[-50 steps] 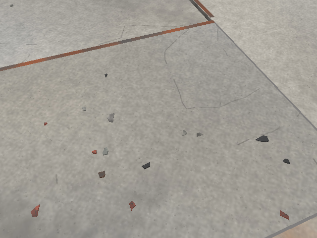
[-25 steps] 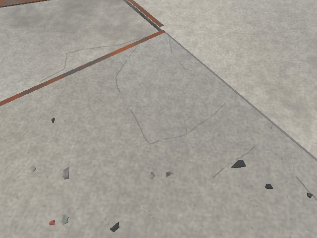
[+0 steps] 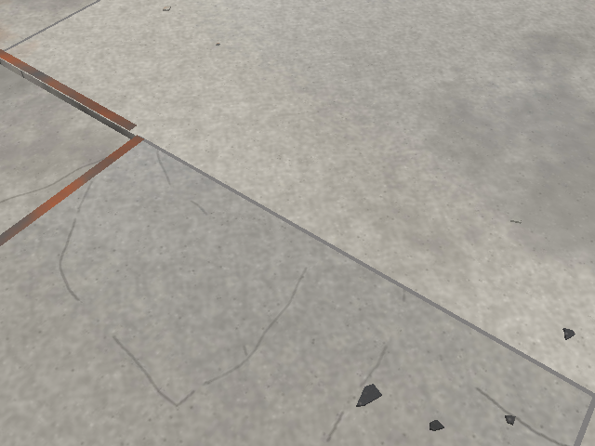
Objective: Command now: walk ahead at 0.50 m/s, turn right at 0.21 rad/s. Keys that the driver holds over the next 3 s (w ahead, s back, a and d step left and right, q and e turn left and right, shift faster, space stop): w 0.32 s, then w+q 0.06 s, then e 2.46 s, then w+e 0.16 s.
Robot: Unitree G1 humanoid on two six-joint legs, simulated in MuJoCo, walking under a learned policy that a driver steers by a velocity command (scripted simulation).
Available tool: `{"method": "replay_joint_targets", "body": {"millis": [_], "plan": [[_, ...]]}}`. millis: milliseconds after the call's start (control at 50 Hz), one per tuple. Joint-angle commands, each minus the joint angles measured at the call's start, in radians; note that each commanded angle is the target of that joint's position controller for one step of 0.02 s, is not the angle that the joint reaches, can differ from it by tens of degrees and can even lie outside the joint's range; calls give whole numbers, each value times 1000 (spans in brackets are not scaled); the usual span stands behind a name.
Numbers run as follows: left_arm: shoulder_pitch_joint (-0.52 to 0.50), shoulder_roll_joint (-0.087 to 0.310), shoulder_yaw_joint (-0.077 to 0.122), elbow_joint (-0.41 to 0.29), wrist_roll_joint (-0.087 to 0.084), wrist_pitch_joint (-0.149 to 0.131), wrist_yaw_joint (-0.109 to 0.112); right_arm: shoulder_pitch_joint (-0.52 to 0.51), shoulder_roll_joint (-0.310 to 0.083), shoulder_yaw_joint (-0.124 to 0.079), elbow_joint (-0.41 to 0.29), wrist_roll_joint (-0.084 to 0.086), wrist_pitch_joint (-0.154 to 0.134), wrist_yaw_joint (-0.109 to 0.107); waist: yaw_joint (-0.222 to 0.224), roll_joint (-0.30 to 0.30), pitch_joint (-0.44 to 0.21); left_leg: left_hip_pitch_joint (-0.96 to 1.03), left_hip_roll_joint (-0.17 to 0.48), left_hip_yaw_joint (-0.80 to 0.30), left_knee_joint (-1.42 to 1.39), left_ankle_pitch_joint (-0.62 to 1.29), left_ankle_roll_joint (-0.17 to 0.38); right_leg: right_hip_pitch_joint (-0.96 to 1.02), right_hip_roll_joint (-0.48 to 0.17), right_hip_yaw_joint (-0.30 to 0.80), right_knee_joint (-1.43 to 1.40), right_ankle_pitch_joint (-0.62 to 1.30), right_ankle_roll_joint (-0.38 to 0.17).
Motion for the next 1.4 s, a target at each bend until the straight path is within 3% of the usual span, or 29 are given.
{"method": "replay_joint_targets", "body": {"millis": [20,140,200,220,240,260,280,340,380,420,500,580,660,680,700,720,740,780,820,920,1040,1060,1080,1100,1120,1160,1180,1240,1400], "plan": [[-65,12,-10,-76,2,-25,-14,-69,-177,-39,-62,12,-11,-5,16,121,1,5,242,-163,-163,208,177,3,-20,-21,-184,151,5],[-189,49,-1,-116,-10,-35,-30,17,-214,-44,-2,31,15,-7,-5,135,24,95,290,-144,-113,240,137,85,19,-50,-367,177,-33],[25,119,40,-51,2,-33,-21,8,-201,-36,9,31,27,-14,124,110,-100,62,229,-61,161,528,80,433,74,-99,-448,165,-96],[199,186,63,-19,10,-28,-9,3,-153,-13,-12,9,24,-17,197,29,-230,-106,179,-14,437,352,37,703,-72,62,-423,173,-153],[250,281,77,-9,17,-21,-6,96,-45,21,-44,-3,6,-15,146,-234,-331,-480,9,3,794,-259,-31,975,-306,527,-527,3,-307],[263,198,57,-6,2,-23,-10,61,-135,2,-32,16,-10,-10,181,-173,-342,-602,32,-129,939,-386,-27,962,-316,665,-611,-140,-329],[199,158,41,-9,0,-29,-12,-11,-181,-12,-57,37,-20,-4,168,-130,-203,-672,83,-124,963,-309,-14,862,-282,531,-623,-117,-292],[62,81,18,-16,20,-40,-19,-67,-154,-14,-57,11,-9,-7,83,-45,-67,-551,170,-110,835,-119,-20,568,-178,275,-691,154,-241],[46,78,21,-1,17,-55,-19,-34,-112,-7,-40,18,17,-5,53,-46,-59,-492,176,-111,799,-78,-34,492,-171,192,-745,225,-246],[51,98,25,24,15,-65,-18,-84,-101,-5,-62,-4,29,-15,41,-16,-16,-485,167,-93,713,-37,-59,430,-156,130,-753,469,-256],[81,134,35,62,8,-42,4,-211,-59,13,-97,-18,17,-9,70,-12,-18,-382,106,-55,397,185,-74,399,-77,5,-704,681,-206],[143,168,47,99,-7,-14,18,-308,-94,3,-127,-9,16,0,97,-34,-36,-334,51,-85,248,252,-63,470,-96,70,-623,601,-182],[106,141,45,91,-13,7,33,-207,-157,-24,-99,-24,7,-7,32,-33,-93,-146,53,-89,92,319,-4,485,-54,140,-416,476,-117],[119,95,30,67,4,5,33,-145,-214,-37,-98,-40,4,-17,23,54,-195,62,181,-179,133,647,49,387,20,107,-248,301,-74],[264,15,8,75,12,1,31,-115,-252,-44,-107,-50,22,-28,60,278,-311,363,437,-405,192,974,212,109,147,25,48,-305,-2],[315,82,18,91,-4,7,29,-93,-191,-33,-114,-28,42,-25,38,295,-414,375,499,-518,161,837,278,48,136,61,225,-505,25],[264,150,42,89,-20,24,33,-137,-153,-22,-123,-16,54,-24,38,211,-333,290,452,-459,116,616,252,-2,95,65,303,-438,42],[176,146,52,71,-17,69,50,-245,-113,-10,-127,-15,70,-30,63,164,-173,86,364,-328,36,294,201,-29,37,29,298,-316,73],[184,111,50,62,-11,102,58,-309,-127,-16,-124,-32,77,-33,97,210,-105,-109,311,-218,-47,147,188,84,27,-11,246,-231,86],[119,65,36,19,1,101,43,-335,-154,-33,-102,-21,78,-50,83,187,-125,-127,330,-94,-71,180,206,202,-4,-53,10,-126,59],[132,95,52,12,2,105,7,-334,-191,-48,-68,13,104,-47,114,171,-121,-110,347,-23,11,42,129,377,32,-127,-310,-4,-26],[160,113,63,25,8,106,10,-304,-164,-44,-51,18,110,-45,118,131,-109,-159,313,13,87,-35,73,442,50,-109,-386,33,-60],[181,181,82,20,11,106,22,-258,-113,-34,-36,9,116,-37,106,-70,-62,-291,214,115,314,-170,-27,501,-75,107,-559,160,-131],[139,296,98,-24,12,103,36,-290,-93,-28,-89,-23,113,-37,78,-306,-12,-547,47,126,561,-448,-115,512,-298,456,-629,306,-300],[139,274,92,-32,50,76,29,-396,-130,-42,-113,-22,107,-46,141,-196,-45,-541,37,-47,740,-450,-96,422,-297,474,-663,226,-353],[22,215,78,-42,29,42,31,-331,-144,-57,-79,-2,110,-58,66,-100,-40,-540,67,-97,783,-261,-68,418,-195,319,-648,119,-236],[-11,178,65,-49,11,39,34,-309,-154,-63,-59,-12,112,-65,60,-94,-51,-536,69,-98,788,-211,-73,429,-173,287,-635,148,-205],[1,143,47,-54,10,42,46,-290,-136,-63,-58,-8,102,-60,52,-83,-97,-481,41,-98,803,-133,-95,456,-132,248,-605,297,-207],[21,190,67,-66,7,62,47,-328,-120,-45,-79,6,86,-39,92,-111,-88,-355,7,-125,447,-159,-119,475,-116,360,-562,278,-235]]}}
Next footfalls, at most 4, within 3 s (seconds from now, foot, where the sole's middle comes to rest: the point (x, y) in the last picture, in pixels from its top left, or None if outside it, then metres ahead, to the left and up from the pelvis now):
0.22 right None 0.27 -0.15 -0.78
0.68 left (265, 433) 0.52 0.05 -0.78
1.08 right None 0.38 -0.18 -0.78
1.56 left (288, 441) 0.49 0.01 -0.78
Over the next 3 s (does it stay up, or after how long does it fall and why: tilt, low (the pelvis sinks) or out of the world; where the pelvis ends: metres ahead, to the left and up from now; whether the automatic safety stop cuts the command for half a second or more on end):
stays up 0.33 -0.13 -0.01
